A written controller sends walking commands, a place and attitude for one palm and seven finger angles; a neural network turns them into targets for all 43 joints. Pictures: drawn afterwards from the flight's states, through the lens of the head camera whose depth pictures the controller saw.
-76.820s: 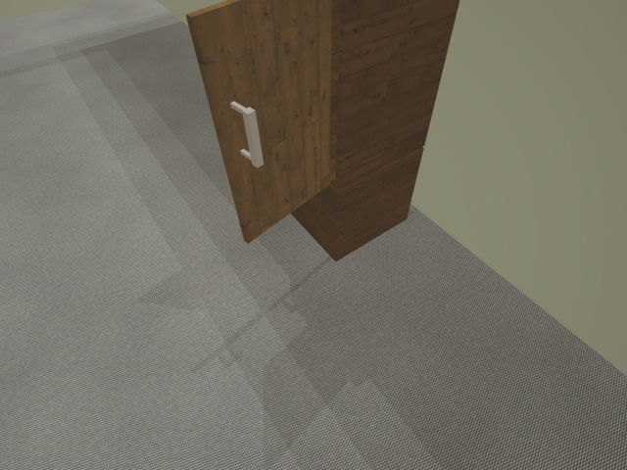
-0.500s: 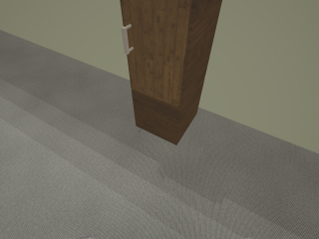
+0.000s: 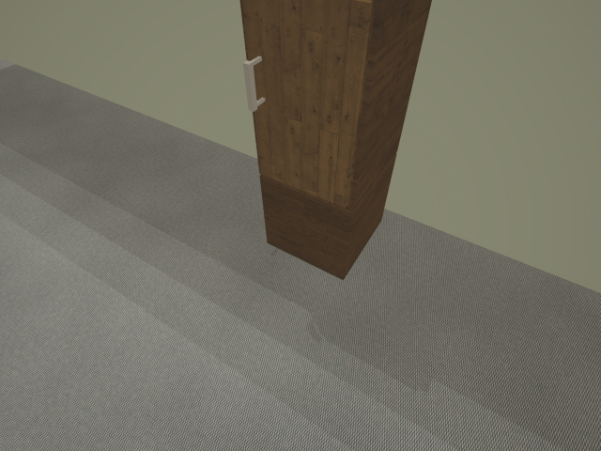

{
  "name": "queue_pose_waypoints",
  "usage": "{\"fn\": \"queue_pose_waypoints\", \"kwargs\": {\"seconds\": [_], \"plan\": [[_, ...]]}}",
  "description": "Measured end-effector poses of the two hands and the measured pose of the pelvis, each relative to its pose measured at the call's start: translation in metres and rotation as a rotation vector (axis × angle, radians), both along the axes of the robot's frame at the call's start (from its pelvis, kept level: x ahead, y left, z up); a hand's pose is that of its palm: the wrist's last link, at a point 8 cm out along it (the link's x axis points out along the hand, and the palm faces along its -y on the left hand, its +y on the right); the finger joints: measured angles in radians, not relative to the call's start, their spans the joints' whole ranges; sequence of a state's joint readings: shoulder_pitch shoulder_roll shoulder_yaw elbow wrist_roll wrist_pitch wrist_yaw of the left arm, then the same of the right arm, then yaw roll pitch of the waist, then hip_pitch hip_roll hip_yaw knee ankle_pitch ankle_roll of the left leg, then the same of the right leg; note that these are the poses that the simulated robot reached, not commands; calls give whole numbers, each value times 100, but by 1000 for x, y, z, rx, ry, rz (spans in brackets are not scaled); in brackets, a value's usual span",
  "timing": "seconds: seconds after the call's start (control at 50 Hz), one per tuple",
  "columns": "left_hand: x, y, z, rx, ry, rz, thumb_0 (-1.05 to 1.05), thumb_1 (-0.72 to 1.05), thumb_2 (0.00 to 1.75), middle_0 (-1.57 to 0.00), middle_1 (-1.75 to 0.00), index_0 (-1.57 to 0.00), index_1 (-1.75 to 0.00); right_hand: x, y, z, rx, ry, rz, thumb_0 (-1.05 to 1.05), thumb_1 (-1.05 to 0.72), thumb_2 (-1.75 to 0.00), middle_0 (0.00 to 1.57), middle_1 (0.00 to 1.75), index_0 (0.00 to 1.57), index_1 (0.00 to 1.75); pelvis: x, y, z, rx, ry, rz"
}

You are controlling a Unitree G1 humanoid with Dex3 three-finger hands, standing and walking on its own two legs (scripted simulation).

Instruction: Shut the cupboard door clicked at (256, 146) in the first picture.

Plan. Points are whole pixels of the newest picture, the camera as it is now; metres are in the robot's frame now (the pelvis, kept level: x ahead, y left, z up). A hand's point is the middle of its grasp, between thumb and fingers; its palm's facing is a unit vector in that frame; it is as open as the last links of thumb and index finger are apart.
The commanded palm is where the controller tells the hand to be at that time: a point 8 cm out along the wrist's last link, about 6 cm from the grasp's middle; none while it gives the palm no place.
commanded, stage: let the arm hang, fingers relaxed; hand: left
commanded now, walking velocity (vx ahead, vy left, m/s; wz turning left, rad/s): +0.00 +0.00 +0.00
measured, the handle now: (255, 84) +1.01 +0.18 +0.01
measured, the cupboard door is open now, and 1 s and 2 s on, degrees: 0 0 0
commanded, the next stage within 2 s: look to check the result in 0.32 s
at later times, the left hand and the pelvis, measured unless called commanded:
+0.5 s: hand out of the picture -0.01 +0.17 -0.17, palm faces +0.03 -0.98 -0.19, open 7.3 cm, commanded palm none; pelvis +0.01 +0.00 +0.00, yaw +0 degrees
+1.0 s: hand out of the picture +0.03 +0.17 -0.17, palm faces +0.02 -0.98 -0.20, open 7.3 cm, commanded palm none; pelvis +0.02 -0.01 +0.00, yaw +0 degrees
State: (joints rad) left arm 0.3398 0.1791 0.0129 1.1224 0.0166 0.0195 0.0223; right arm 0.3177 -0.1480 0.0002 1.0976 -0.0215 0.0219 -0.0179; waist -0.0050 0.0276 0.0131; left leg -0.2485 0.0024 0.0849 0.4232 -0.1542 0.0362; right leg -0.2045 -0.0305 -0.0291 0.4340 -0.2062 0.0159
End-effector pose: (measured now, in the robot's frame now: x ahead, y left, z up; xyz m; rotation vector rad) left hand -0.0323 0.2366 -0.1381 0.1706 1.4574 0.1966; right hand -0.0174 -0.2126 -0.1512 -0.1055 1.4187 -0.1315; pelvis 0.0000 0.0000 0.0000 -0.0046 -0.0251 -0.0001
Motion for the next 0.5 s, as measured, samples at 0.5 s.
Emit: {"fn": "queue_pose_waypoints", "kwargs": {"seconds": [0.5], "plan": [[23,-18,-4,-43,-14,-3,0,91,90,-20,-30,-20,-30,13,-8,6,-29,5,-9,0,-91,-90,20,30,20,29,13,-2,3,4,0,0]]}}
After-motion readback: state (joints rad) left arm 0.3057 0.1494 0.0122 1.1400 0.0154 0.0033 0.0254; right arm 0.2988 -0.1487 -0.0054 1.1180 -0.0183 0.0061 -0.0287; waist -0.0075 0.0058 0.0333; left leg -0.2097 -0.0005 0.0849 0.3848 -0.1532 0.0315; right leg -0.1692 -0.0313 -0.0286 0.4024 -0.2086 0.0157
